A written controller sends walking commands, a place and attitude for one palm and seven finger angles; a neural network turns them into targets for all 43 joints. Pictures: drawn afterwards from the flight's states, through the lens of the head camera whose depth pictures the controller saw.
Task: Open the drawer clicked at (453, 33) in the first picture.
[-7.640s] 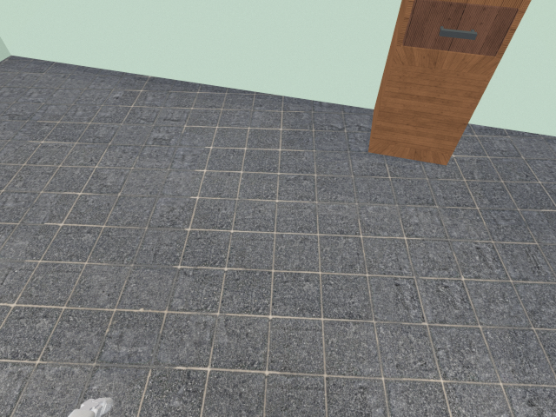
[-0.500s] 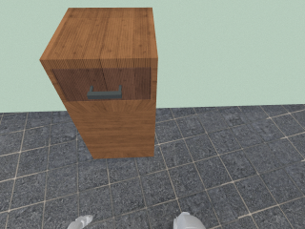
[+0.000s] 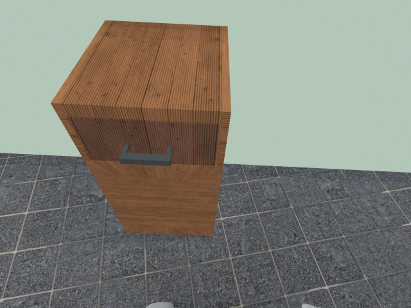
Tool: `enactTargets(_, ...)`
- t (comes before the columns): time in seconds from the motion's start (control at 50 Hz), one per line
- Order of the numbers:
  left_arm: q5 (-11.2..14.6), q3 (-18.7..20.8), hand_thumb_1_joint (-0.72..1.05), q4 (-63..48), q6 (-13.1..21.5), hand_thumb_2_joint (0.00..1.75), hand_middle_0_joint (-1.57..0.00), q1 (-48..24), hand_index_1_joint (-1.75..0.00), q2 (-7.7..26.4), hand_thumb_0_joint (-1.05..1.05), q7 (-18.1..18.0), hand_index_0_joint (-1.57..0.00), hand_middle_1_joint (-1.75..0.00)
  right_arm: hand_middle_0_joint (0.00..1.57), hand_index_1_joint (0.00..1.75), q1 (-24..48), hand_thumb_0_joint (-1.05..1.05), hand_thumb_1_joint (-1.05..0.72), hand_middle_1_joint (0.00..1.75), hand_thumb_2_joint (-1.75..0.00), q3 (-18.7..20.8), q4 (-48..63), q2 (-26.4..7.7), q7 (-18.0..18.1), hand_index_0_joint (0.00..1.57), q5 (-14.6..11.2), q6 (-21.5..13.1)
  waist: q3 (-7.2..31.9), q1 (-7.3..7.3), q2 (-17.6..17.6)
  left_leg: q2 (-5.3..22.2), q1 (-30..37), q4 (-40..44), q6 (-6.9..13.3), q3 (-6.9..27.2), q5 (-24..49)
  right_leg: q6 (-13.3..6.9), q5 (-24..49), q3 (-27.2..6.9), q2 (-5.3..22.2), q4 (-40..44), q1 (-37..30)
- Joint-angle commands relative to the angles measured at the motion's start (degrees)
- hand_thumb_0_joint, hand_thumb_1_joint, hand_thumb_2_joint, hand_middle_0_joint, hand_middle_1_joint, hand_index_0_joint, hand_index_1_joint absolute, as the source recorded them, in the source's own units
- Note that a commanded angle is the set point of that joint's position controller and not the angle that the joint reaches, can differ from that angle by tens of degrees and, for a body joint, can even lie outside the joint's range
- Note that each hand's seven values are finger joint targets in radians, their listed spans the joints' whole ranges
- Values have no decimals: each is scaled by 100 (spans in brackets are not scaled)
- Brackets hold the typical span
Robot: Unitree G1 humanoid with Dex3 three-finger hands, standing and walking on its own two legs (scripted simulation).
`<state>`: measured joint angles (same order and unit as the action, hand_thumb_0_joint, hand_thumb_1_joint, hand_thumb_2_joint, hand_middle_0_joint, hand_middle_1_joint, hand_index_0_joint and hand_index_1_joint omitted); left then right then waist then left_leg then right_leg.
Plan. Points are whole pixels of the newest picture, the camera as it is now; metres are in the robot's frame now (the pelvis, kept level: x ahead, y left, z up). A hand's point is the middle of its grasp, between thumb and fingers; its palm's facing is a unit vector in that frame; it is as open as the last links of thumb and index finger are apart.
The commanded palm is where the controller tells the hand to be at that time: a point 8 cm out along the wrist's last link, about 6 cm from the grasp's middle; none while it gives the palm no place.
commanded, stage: come to a stop and stand still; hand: left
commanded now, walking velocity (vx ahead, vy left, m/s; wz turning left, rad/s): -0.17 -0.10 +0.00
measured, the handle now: (147, 153) +0.49 +0.21 -0.06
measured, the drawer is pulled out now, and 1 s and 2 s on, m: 0.00 0.00 0.00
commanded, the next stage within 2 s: look again from close up in 1.02 s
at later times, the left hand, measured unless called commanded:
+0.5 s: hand out of the picture +0.01 +0.11 -0.15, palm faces +0.03 -0.96 -0.26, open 7.3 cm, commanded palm none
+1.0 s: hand out of the picture -0.08 +0.09 -0.16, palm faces +0.06 -0.98 -0.18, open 7.4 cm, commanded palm none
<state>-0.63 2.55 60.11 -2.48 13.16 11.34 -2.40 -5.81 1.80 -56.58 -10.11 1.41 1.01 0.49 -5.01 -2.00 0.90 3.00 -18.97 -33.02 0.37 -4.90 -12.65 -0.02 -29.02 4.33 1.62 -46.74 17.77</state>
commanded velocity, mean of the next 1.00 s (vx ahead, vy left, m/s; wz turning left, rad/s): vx -0.01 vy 0.00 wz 0.00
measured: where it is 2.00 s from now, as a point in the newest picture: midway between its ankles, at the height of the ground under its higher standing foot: outside the picture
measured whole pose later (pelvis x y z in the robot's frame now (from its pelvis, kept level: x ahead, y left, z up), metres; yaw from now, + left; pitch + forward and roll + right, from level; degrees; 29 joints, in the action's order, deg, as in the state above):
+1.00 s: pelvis -0.06 -0.08 +0.01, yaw +0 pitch +0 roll +0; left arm -0.3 1.1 65.6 -0.5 16.6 6.8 -1.7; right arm -20.9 -0.1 -65.9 -6.9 1.9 1.1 0.7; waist -0.9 0.2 -1.2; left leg 3.0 -9.1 -22.9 -2.3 -0.6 -13.6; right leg -4.2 -10.2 5.3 -2.4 -22.4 12.3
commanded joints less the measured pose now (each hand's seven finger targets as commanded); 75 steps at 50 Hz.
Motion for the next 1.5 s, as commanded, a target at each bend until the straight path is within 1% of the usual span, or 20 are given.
enactTargets(0.0,10,159,90,-448,58,90,-20,345,-30,432,0,26,-20,-30,20,30,-394,0,-90,30,-90,284,273,-1129,122,20,50,66,907,216,-851,1788,1200,997,1189,1324,4174,111,-392,-537,-9,-1748,853)
enactTargets(0.12,7,125,90,-620,64,90,-20,404,-30,302,0,102,-20,-30,20,30,-202,0,-90,30,-90,355,373,-1125,44,20,52,97,1165,239,-1242,1459,1165,1063,948,1062,2678,112,-84,-236,77,-28,249)
enactTargets(0.18,-40,126,90,-461,136,90,-20,881,-30,402,0,98,-20,-30,20,30,-197,0,-90,30,-90,370,382,-990,-20,20,-17,136,1090,53,-661,987,439,624,505,769,1121,98,1466,-71,20,2023,-822)
enactTargets(0.2,-101,146,90,-500,187,90,-20,842,-30,711,0,77,-20,-30,20,30,-258,0,-90,30,-90,342,427,-677,-47,20,-64,149,844,79,329,444,-53,-26,137,494,43,-97,1787,-1009,668,2856,-833)
enactTargets(0.22,-125,185,90,-611,213,90,-20,455,-30,1124,0,75,-20,-30,20,30,-192,0,-90,30,-90,253,567,-347,-99,20,-73,165,482,201,1360,-156,-576,-593,-172,134,-1271,-602,2163,-2081,1676,3200,-439)
enactTargets(0.24,-113,211,90,-727,225,90,-20,301,-30,1156,0,64,-20,-30,20,30,77,0,-90,30,-90,238,641,-446,-86,20,-50,247,433,8,1420,-102,-214,-1326,-123,509,-1765,-983,1989,-2233,1899,3403,367)
enactTargets(0.3,-117,143,90,-729,224,90,-20,-362,-30,788,0,52,-20,-30,20,30,-345,0,-90,30,-90,257,242,-405,-77,20,-39,236,47,355,817,-136,-221,-2199,-47,604,-1264,-996,2471,-1411,1278,3076,435)
enactTargets(0.42,-26,98,90,-313,299,90,-20,227,-30,678,0,22,-20,-30,20,30,-741,0,-90,30,-90,71,-114,-209,13,20,-67,43,755,120,663,-141,396,340,-166,350,-709,-902,3950,-1137,1067,2456,-1132)
enactTargets(0.48,64,1,90,-119,327,90,-20,283,-30,396,0,27,-20,-30,20,30,-1067,0,-90,30,-90,6,-443,-375,66,20,-24,-96,891,117,-84,354,1416,1212,37,833,1433,-361,3353,-884,575,2303,-787)
enactTargets(0.56,69,-7,90,62,299,90,-20,62,-30,454,0,36,-20,-30,20,30,-1149,0,-90,30,-90,-69,-707,-338,101,20,-26,-66,669,132,-446,397,963,1218,-43,657,792,-244,2766,-766,494,2622,-1097)
enactTargets(0.66,42,-12,90,189,250,90,-20,65,-30,430,0,55,-20,-30,20,30,-1398,0,-90,30,-90,-85,-797,-230,80,20,15,23,-77,158,-53,176,654,1371,-60,559,-330,-234,804,-1028,484,3361,-570)
enactTargets(0.74,27,-2,90,191,243,90,-20,128,-30,393,0,55,-20,-30,20,30,-1728,0,-90,30,-90,-79,-822,-156,77,20,24,46,-124,232,116,114,658,1285,-33,517,-453,-217,286,-1117,496,3566,-320)
enactTargets(1.08,37,-75,90,417,335,90,-20,685,-30,33,0,46,-20,-30,20,30,-2028,0,-90,30,-90,-138,-856,8,117,20,-8,-123,78,190,-169,216,593,1484,36,638,-133,-230,1301,-830,404,3060,-508)
enactTargets(1.1,-43,-115,90,538,485,90,-20,1184,-30,259,0,-198,-20,-30,20,30,-1096,0,-90,30,-90,-71,-497,-300,14,20,-48,-204,-222,-131,-136,237,81,203,-190,204,-435,148,3189,-1091,752,2950,-561)
enactTargets(1.12,-49,-88,90,283,538,90,-20,1012,-30,507,0,-140,-20,-30,20,30,-1605,0,-90,30,-90,-97,-279,35,8,20,-36,-108,451,295,-74,-17,259,-192,-98,489,-992,-266,1912,-1688,1216,3199,-556)
enactTargets(1.14,-35,-80,90,156,559,90,-20,719,-30,578,0,-84,-20,-30,20,30,-1726,0,-90,30,-90,-122,-290,29,-43,20,-7,-33,580,349,50,56,424,-370,-18,432,-965,-553,530,-1684,1205,3355,-315)
enactTargets(1.2,-27,-95,90,22,555,90,-20,462,-30,244,0,-39,-20,-30,20,30,-2133,0,-90,30,-90,-162,-311,36,-50,20,20,-173,428,504,36,25,752,418,72,523,-174,-583,706,-1042,781,2856,181)
enactTargets(1.26,5,-181,90,80,489,90,-20,682,-30,40,0,3,-20,-30,20,30,-1928,0,-90,30,-90,-203,-269,-128,-7,20,26,-286,219,246,-780,390,131,1075,232,1009,471,-334,1688,-562,294,2114,-463)
enactTargets(1.32,20,-222,90,175,459,90,-20,797,-30,18,0,20,-20,-30,20,30,-1776,0,-90,30,-90,-207,-245,-274,54,20,-5,-325,254,172,-166,369,179,1102,253,931,834,-255,2252,-490,331,2015,-822)
enactTargets(1.48,11,-231,90,111,362,90,-20,676,-30,116,0,4,-20,-30,20,30,-1732,0,-90,30,-90,-226,-422,-430,66,20,4,-315,47,175,-253,380,477,1360,261,934,1357,-148,2192,-391,348,1980,-773)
